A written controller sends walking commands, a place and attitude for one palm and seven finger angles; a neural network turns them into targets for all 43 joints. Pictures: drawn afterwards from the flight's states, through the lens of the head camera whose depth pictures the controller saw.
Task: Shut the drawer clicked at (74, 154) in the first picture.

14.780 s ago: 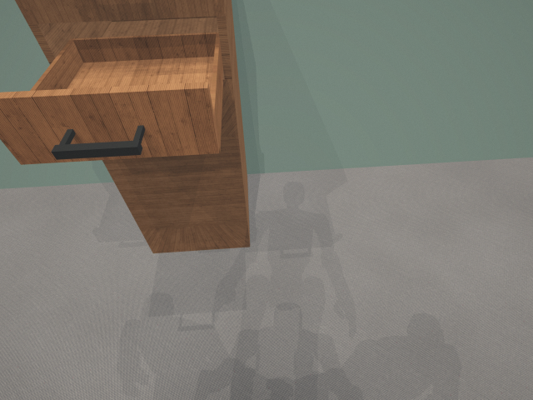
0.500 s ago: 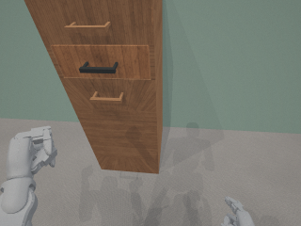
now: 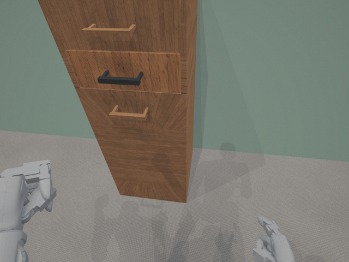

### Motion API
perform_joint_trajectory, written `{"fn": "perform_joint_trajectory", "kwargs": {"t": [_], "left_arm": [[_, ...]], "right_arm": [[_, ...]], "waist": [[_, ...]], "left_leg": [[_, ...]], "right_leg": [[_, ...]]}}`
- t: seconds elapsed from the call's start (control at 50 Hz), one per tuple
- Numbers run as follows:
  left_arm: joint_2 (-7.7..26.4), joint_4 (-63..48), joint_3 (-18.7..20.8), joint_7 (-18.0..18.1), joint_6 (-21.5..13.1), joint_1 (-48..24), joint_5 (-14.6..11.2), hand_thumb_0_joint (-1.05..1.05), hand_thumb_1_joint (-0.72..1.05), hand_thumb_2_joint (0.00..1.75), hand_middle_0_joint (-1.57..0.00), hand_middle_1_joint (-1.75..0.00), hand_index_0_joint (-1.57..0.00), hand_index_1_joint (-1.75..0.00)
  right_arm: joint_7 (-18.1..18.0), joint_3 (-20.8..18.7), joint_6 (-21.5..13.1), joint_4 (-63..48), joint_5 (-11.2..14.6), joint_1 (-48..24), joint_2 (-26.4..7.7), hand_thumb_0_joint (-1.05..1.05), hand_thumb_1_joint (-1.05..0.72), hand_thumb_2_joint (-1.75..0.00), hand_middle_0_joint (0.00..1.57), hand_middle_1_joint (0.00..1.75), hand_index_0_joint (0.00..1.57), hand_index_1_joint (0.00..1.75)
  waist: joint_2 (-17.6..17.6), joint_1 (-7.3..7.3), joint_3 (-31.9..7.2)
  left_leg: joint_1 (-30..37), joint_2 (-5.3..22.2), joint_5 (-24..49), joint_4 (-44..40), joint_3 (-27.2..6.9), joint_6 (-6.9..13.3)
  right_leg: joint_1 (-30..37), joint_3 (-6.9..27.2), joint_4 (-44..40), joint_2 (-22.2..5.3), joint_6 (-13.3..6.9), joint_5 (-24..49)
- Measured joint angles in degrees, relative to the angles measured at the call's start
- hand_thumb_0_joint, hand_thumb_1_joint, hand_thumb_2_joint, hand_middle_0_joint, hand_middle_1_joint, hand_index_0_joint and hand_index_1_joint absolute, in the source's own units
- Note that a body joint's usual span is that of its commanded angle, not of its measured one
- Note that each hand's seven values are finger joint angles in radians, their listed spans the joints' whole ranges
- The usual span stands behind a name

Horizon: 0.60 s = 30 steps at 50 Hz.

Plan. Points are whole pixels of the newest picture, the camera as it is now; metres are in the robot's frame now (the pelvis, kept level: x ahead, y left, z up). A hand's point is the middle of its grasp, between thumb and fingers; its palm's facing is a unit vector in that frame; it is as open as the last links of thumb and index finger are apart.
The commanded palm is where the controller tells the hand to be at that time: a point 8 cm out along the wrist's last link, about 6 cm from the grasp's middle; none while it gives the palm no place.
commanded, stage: step back with the hand held close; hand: left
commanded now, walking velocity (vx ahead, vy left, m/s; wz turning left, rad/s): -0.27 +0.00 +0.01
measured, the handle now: (121, 77) +0.64 +0.26 +0.12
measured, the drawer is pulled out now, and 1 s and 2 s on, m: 0.00 0.00 0.00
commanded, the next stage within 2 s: stop stepping back and stand still in 1.02 s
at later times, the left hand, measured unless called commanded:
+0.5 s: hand (14, 225) +0.12 +0.27 +0.15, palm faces +0.31 -0.83 -0.47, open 3.3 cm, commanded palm +0.07 +0.32 +0.17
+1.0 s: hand out of the picture +0.00 +0.30 +0.17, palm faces +0.47 -0.79 -0.39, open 3.3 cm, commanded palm -0.07 +0.33 +0.17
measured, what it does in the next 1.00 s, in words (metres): walks backwards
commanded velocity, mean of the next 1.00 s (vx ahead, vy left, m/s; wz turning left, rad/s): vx -0.31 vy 0.00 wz -0.01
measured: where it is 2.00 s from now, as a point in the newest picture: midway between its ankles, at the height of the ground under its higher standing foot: outside the picture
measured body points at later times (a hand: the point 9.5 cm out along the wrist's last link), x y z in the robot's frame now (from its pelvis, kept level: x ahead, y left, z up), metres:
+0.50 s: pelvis -0.07 +0.04 -0.01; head -0.06 +0.04 +0.44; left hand +0.10 +0.31 +0.18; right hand +0.10 -0.21 -0.08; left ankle +0.01 +0.13 -0.74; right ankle -0.04 -0.10 -0.74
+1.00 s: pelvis -0.19 +0.04 -0.02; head -0.18 +0.07 +0.43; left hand -0.03 +0.34 +0.19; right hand -0.01 -0.17 -0.09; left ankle -0.03 +0.14 -0.74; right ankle -0.24 -0.10 -0.68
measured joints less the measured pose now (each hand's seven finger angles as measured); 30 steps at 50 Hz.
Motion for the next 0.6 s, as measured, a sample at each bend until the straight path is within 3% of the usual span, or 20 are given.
{"fn": "perform_joint_trajectory", "kwargs": {"t": [0.1, 0.3, 0.42, 0.6], "left_arm": [[2.07, -1.74, 1.98, -0.19, -2.02, 2.15, 0.54, 0.02, 0.89, 0.9, -1.4, -1.6, -1.4, -1.6], [5.3, -4.2, 2.97, 0.3, -1.99, 6.46, 0.14, 0.02, 0.89, 0.9, -1.4, -1.6, -1.4, -1.6], [5.99, -6.0, 3.81, 1.47, -3.44, 7.37, 0.3, 0.02, 0.89, 0.9, -1.4, -1.6, -1.4, -1.6], [4.66, -5.61, 4.62, 2.59, -6.74, 6.24, 2.41, 0.01, 0.89, 0.9, -1.4, -1.6, -1.4, -1.6]], "right_arm": [[0.64, -0.89, 3.58, -1.88, 0.32, -0.58, -0.63, 0.01, -0.9, -0.9, 0.2, 0.3, 0.2, 0.3], [0.09, -3.26, 8.05, -4.52, 1.5, -0.16, -1.36, 0.01, -0.91, -0.9, 0.2, 0.3, 0.2, 0.3], [-0.01, -2.88, 7.46, -5.01, 1.65, 0.91, -0.59, 0.01, -0.91, -0.9, 0.2, 0.3, 0.2, 0.3], [-0.24, -1.92, 3.41, -5.16, 1.35, 2.19, -0.03, 0.01, -0.91, -0.9, 0.2, 0.3, 0.2, 0.3]], "waist": [[0.01, -1.84, -0.56], [-1.64, -3.96, 0.75], [-2.74, -4.07, 0.81], [-1.83, -3.95, 1.25]], "left_leg": [[-3.37, 0.22, -0.08, 1.02, 0.52, 0.25], [-7.47, -1.0, 2.3, 0.77, 2.17, 1.76], [-9.96, -1.33, 3.72, 2.11, 1.91, 2.44], [-15.02, -1.71, 4.52, 6.78, 0.59, 3.6]], "right_leg": [[-3.13, 0.56, -0.04, 0.14, 0.51, 0.84], [-8.83, 2.01, 2.35, -1.26, 2.01, 2.23], [-11.22, 1.7, 3.84, -1.59, 2.55, 3.45], [-15.77, 1.7, 9.16, -0.99, 2.88, 3.17]]}}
